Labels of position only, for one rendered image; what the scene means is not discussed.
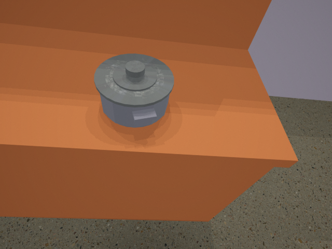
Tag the knob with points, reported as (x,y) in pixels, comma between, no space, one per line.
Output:
(135,69)

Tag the lid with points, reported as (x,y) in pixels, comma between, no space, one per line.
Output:
(116,86)

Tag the pot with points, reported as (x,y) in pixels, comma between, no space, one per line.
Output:
(134,116)

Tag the table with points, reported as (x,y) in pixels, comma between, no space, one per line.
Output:
(62,157)

